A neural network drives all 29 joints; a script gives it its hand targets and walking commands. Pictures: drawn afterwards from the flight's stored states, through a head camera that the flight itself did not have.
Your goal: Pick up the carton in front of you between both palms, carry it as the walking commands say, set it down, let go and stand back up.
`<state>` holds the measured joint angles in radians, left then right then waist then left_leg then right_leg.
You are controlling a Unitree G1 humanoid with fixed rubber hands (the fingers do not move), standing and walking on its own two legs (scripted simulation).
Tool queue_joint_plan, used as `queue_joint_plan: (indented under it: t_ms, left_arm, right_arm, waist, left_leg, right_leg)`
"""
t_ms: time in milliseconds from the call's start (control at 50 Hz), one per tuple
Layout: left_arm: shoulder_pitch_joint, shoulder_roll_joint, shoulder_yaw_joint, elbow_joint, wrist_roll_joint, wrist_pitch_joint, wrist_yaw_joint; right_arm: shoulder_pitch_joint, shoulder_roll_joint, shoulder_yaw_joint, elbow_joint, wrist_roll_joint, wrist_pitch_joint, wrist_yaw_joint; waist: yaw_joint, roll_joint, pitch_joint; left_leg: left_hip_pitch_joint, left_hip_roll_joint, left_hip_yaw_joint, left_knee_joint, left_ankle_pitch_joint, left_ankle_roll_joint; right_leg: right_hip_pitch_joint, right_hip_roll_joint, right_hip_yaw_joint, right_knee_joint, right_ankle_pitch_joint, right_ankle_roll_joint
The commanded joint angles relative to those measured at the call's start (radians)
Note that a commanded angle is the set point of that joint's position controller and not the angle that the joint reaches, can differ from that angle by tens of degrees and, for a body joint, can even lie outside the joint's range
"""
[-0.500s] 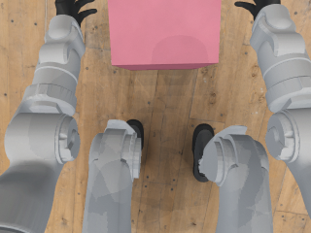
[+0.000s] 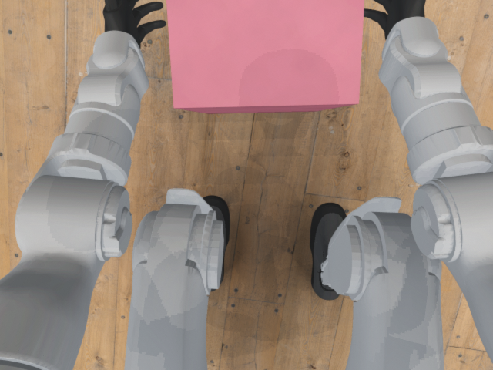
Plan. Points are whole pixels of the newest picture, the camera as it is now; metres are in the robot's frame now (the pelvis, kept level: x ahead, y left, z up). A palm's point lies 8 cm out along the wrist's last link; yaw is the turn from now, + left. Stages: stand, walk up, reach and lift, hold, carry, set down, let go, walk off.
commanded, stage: reach and lift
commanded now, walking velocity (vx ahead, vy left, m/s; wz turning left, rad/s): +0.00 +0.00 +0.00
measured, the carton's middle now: (262, 40) +0.53 +0.03 -0.24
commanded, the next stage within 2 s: none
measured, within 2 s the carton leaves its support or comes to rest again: leaves its support in 0.50 s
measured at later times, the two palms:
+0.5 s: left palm (144, 23) +0.52 +0.18 -0.17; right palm (393, 16) +0.54 -0.12 -0.17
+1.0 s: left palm out of the picture +0.48 +0.18 +0.04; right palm out of the picture +0.50 -0.12 +0.04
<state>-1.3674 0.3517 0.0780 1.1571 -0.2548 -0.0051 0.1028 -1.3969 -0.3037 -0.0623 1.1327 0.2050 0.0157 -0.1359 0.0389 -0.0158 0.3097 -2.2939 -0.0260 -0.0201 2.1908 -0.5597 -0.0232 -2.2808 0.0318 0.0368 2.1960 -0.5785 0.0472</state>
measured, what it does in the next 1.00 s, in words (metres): rises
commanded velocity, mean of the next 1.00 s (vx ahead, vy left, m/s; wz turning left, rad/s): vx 0.00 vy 0.00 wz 0.00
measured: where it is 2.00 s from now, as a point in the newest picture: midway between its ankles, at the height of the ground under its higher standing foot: (268, 262)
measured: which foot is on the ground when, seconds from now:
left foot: down 0.00-1.00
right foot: down 0.00-1.00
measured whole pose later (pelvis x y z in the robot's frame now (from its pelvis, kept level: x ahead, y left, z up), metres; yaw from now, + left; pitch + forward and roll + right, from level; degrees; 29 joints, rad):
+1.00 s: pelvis -0.01 -0.01 +0.09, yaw +2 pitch +42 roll -1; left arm -1.09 0.06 0.48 0.77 0.20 0.36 0.05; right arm -1.10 0.00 -0.48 0.79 -0.21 0.33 -0.08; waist 0.03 -0.02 -0.14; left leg -2.11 -0.06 -0.07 1.84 -0.47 -0.05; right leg -2.08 0.08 0.04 1.86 -0.51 0.04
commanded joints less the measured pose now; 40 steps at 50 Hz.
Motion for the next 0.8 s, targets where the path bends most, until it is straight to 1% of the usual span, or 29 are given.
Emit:
queue_joint_plan:
  t_ms: [0, 60, 100, 140, 160, 180, 200, 220, 260, 300, 340, 380, 420, 460, 500, 520, 540, 560, 580, 600, 620, 660, 700, 740, 780]
  left_arm:
    - [-0.282, 0.061, -0.008, -0.103, 0.010, -0.016, 0.000]
    - [-0.303, -0.004, -0.037, -0.090, 0.005, -0.012, -0.005]
    - [-0.334, -0.079, -0.055, -0.083, 0.008, -0.010, -0.015]
    - [-0.393, -0.193, -0.066, -0.083, 0.031, -0.005, -0.034]
    - [-0.460, -0.322, -0.103, -0.101, 0.031, 0.000, -0.060]
    - [-0.523, -0.448, -0.127, -0.104, 0.038, 0.007, -0.090]
    - [-0.599, -0.626, -0.166, -0.126, 0.041, 0.023, -0.133]
    - [-0.633, -0.725, -0.165, -0.142, 0.057, 0.039, -0.168]
    - [-0.644, -0.850, -0.162, -0.171, 0.079, 0.070, -0.219]
    - [-0.615, -0.928, -0.160, -0.194, 0.085, 0.091, -0.248]
    - [-0.614, -0.978, -0.172, -0.257, 0.065, 0.102, -0.262]
    - [-0.635, -1.033, -0.200, -0.340, 0.033, 0.114, -0.269]
    - [-0.661, -1.081, -0.232, -0.440, 0.006, 0.135, -0.274]
    - [-0.678, -1.123, -0.274, -0.556, -0.005, 0.163, -0.271]
    - [-0.665, -1.182, -0.325, -0.688, -0.014, 0.190, -0.259]
    - [-0.641, -1.206, -0.333, -0.715, -0.001, 0.206, -0.257]
    - [-0.592, -1.228, -0.326, -0.696, 0.019, 0.226, -0.261]
    - [-0.531, -1.244, -0.307, -0.651, 0.041, 0.245, -0.271]
    - [-0.480, -1.264, -0.291, -0.623, 0.071, 0.260, -0.275]
    - [-0.425, -1.273, -0.261, -0.565, 0.104, 0.276, -0.281]
    - [-0.385, -1.292, -0.234, -0.497, 0.140, 0.291, -0.286]
    - [-0.361, -1.311, -0.181, -0.400, 0.193, 0.313, -0.296]
    - [-0.396, -1.309, -0.122, -0.386, 0.240, 0.322, -0.302]
    - [-0.412, -1.313, -0.084, -0.377, 0.273, 0.325, -0.306]
    - [-0.432, -1.310, -0.057, -0.385, 0.294, 0.323, -0.311]
  right_arm:
    - [-0.258, -0.080, -0.008, -0.075, 0.009, -0.019, 0.000]
    - [-0.309, 0.006, 0.050, -0.087, 0.031, -0.019, 0.004]
    - [-0.364, 0.104, 0.094, -0.102, 0.039, -0.016, 0.014]
    - [-0.427, 0.240, 0.124, -0.111, 0.031, -0.011, 0.035]
    - [-0.466, 0.366, 0.143, -0.106, 0.019, -0.005, 0.057]
    - [-0.509, 0.486, 0.151, -0.100, -0.004, 0.001, 0.079]
    - [-0.556, 0.644, 0.172, -0.105, -0.027, 0.011, 0.118]
    - [-0.576, 0.737, 0.157, -0.117, -0.049, 0.023, 0.151]
    - [-0.592, 0.852, 0.143, -0.134, -0.066, 0.048, 0.201]
    - [-0.595, 0.927, 0.143, -0.166, -0.067, 0.062, 0.232]
    - [-0.601, 0.983, 0.164, -0.230, -0.050, 0.071, 0.243]
    - [-0.633, 1.041, 0.207, -0.323, -0.020, 0.083, 0.241]
    - [-0.648, 1.108, 0.255, -0.420, 0.007, 0.105, 0.234]
    - [-0.642, 1.171, 0.291, -0.520, 0.026, 0.131, 0.228]
    - [-0.591, 1.241, 0.309, -0.588, 0.039, 0.162, 0.221]
    - [-0.543, 1.267, 0.299, -0.589, 0.032, 0.180, 0.221]
    - [-0.503, 1.284, 0.282, -0.580, 0.017, 0.197, 0.224]
    - [-0.475, 1.293, 0.259, -0.566, -0.006, 0.211, 0.231]
    - [-0.482, 1.300, 0.260, -0.568, -0.027, 0.219, 0.239]
    - [-0.492, 1.299, 0.256, -0.549, -0.051, 0.226, 0.247]
    - [-0.483, 1.285, 0.235, -0.512, -0.084, 0.236, 0.255]
    - [-0.473, 1.264, 0.175, -0.438, -0.150, 0.256, 0.267]
    - [-0.429, 1.258, 0.089, -0.351, -0.212, 0.274, 0.274]
    - [-0.396, 1.264, 0.017, -0.307, -0.257, 0.279, 0.274]
    - [-0.369, 1.274, -0.038, -0.274, -0.293, 0.280, 0.275]
  waist:
    - [0.011, 0.018, -1.109]
    - [0.029, -0.002, -1.103]
    - [0.042, -0.021, -1.107]
    - [0.053, -0.035, -1.120]
    - [0.043, -0.034, -1.123]
    - [0.027, -0.033, -1.120]
    - [0.012, -0.027, -1.103]
    - [0.010, -0.027, -1.086]
    - [0.022, -0.013, -1.059]
    - [0.035, -0.011, -1.082]
    - [0.041, -0.017, -1.191]
    - [0.043, -0.031, -1.374]
    - [0.050, -0.038, -1.574]
    - [0.047, -0.039, -1.778]
    - [0.044, -0.019, -1.991]
    - [0.042, 0.000, -2.018]
    - [0.040, 0.016, -1.977]
    - [0.040, 0.025, -1.894]
    - [0.044, 0.025, -1.811]
    - [0.055, 0.023, -1.694]
    - [0.059, 0.011, -1.558]
    - [0.047, 0.013, -1.353]
    - [0.016, 0.025, -1.245]
    - [-0.008, 0.042, -1.211]
    - [-0.023, 0.051, -1.231]
  left_leg:
    - [0.590, -0.002, 0.043, -0.188, 0.291, -0.019]
    - [0.581, -0.009, 0.045, -0.201, 0.266, -0.015]
    - [0.576, -0.018, 0.047, -0.208, 0.251, -0.012]
    - [0.578, -0.028, 0.050, -0.207, 0.249, -0.011]
    - [0.570, -0.038, 0.053, -0.200, 0.247, -0.010]
    - [0.566, -0.047, 0.055, -0.188, 0.244, -0.011]
    - [0.575, -0.059, 0.054, -0.179, 0.251, -0.007]
    - [0.572, -0.067, 0.061, -0.174, 0.247, -0.005]
    - [0.548, -0.078, 0.078, -0.168, 0.241, 0.003]
    - [0.544, -0.082, 0.089, -0.166, 0.265, 0.008]
    - [0.580, -0.083, 0.093, -0.157, 0.336, 0.011]
    - [0.653, -0.085, 0.100, -0.144, 0.429, 0.006]
    - [0.742, -0.091, 0.109, -0.140, 0.507, 0.000]
    - [0.843, -0.100, 0.116, -0.151, 0.559, -0.005]
    - [0.965, -0.115, 0.120, -0.169, 0.621, -0.011]
    - [0.999, -0.120, 0.119, -0.182, 0.626, -0.011]
    - [0.995, -0.124, 0.116, -0.203, 0.597, -0.008]
    - [0.960, -0.125, 0.113, -0.227, 0.546, -0.002]
    - [0.920, -0.123, 0.113, -0.251, 0.489, 0.002]
    - [0.858, -0.120, 0.110, -0.277, 0.431, 0.007]
    - [0.787, -0.117, 0.106, -0.305, 0.346, 0.010]
    - [0.659, -0.116, 0.098, -0.363, 0.189, 0.016]
    - [0.607, -0.120, 0.094, -0.413, 0.096, 0.017]
    - [0.609, -0.122, 0.097, -0.450, 0.059, 0.013]
    - [0.622, -0.126, 0.103, -0.475, 0.052, 0.010]
  right_leg:
    - [0.510, 0.016, -0.068, -0.167, 0.246, -0.010]
    - [0.541, 0.028, -0.069, -0.173, 0.233, -0.009]
    - [0.569, 0.040, -0.069, -0.176, 0.230, -0.008]
    - [0.585, 0.052, -0.070, -0.172, 0.235, -0.008]
    - [0.592, 0.061, -0.070, -0.169, 0.237, -0.010]
    - [0.588, 0.069, -0.071, -0.161, 0.237, -0.014]
    - [0.560, 0.082, -0.075, -0.155, 0.240, -0.020]
    - [0.535, 0.091, -0.083, -0.149, 0.231, -0.024]
    - [0.512, 0.103, -0.092, -0.146, 0.209, -0.031]
    - [0.515, 0.110, -0.100, -0.146, 0.223, -0.034]
    - [0.554, 0.115, -0.106, -0.134, 0.297, -0.033]
    - [0.641, 0.116, -0.114, -0.120, 0.394, -0.029]
    - [0.734, 0.120, -0.123, -0.116, 0.471, -0.025]
    - [0.811, 0.128, -0.134, -0.125, 0.518, -0.020]
    - [0.870, 0.140, -0.147, -0.139, 0.559, -0.019]
    - [0.858, 0.147, -0.150, -0.152, 0.552, -0.019]
    - [0.821, 0.150, -0.151, -0.173, 0.516, -0.022]
    - [0.770, 0.149, -0.152, -0.200, 0.461, -0.024]
    - [0.716, 0.148, -0.152, -0.224, 0.400, -0.026]
    - [0.658, 0.144, -0.151, -0.246, 0.342, -0.027]
    - [0.590, 0.142, -0.146, -0.282, 0.258, -0.028]
    - [0.501, 0.141, -0.133, -0.349, 0.123, -0.036]
    - [0.484, 0.144, -0.128, -0.400, 0.055, -0.047]
    - [0.498, 0.148, -0.128, -0.437, 0.038, -0.058]
    - [0.540, 0.149, -0.124, -0.470, 0.044, -0.065]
